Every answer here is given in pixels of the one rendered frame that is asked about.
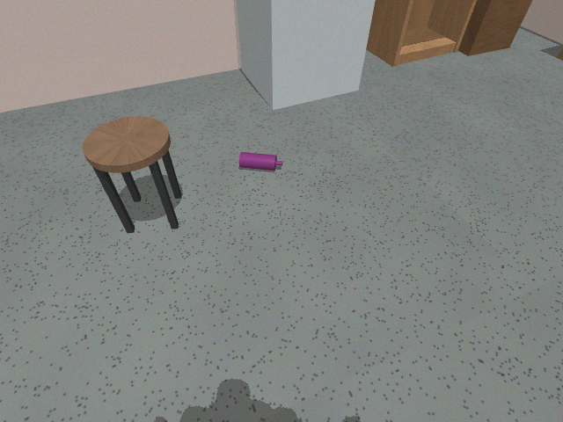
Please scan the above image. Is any bookshelf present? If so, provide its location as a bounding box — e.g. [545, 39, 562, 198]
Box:
[366, 0, 477, 67]

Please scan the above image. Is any stool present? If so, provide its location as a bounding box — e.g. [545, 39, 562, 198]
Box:
[83, 116, 181, 233]

